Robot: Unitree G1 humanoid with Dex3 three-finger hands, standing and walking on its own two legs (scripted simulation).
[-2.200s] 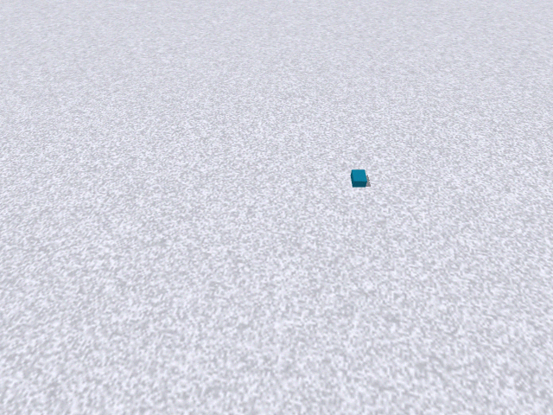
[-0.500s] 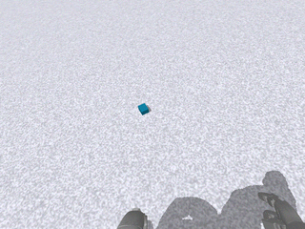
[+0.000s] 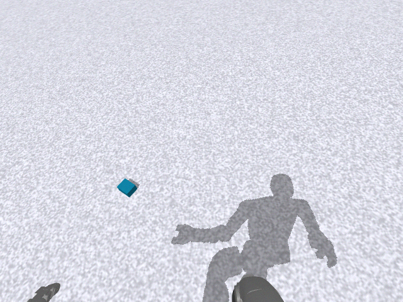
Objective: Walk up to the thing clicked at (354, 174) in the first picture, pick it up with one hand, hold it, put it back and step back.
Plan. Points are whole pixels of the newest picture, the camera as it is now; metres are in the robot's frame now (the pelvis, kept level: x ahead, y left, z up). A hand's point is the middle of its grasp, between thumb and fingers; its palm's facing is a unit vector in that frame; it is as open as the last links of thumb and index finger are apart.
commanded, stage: walk up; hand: left
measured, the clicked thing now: (127, 187) +0.84 +0.38 -0.74
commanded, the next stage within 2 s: none
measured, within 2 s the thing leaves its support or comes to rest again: neither
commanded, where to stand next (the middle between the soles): +0.43 +0.45 m, yaw -46 degrees
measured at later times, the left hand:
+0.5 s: hand out of the picture +0.28 +0.52 -0.16, palm faces -0.27 -0.73 -0.63, open 7.4 cm
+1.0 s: hand out of the picture +0.50 +0.59 -0.12, palm faces -0.37 -0.68 -0.63, open 7.4 cm
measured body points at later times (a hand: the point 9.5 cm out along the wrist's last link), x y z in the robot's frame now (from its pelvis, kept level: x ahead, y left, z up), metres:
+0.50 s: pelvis +0.17 +0.19 -0.05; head +0.22 +0.16 +0.40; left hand +0.29 +0.55 -0.12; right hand +0.23 -0.18 -0.12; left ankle +0.26 +0.31 -0.73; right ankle +0.11 -0.05 -0.69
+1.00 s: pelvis +0.28 +0.35 -0.03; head +0.29 +0.29 +0.41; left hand +0.51 +0.62 -0.09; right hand +0.22 +0.01 -0.16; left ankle +0.37 +0.51 -0.65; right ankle +0.28 +0.17 -0.73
